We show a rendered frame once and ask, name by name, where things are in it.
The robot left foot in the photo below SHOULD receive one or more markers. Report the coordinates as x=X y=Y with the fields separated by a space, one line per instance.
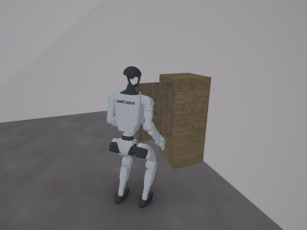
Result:
x=120 y=197

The right robot forearm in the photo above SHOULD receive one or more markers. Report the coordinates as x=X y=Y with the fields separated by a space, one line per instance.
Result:
x=155 y=134

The left robot upper arm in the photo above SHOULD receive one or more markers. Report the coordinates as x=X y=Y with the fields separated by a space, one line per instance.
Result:
x=110 y=118

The right robot upper arm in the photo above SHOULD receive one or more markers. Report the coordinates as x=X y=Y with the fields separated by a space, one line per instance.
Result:
x=148 y=103

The right robot hand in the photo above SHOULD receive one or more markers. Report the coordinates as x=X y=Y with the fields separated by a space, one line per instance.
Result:
x=162 y=144

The handle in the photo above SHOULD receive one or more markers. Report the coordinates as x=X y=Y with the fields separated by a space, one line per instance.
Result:
x=143 y=119

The cupboard door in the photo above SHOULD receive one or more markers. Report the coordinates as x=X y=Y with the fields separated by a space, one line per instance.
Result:
x=163 y=95

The robot torso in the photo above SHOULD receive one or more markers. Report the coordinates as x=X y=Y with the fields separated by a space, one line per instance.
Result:
x=128 y=116

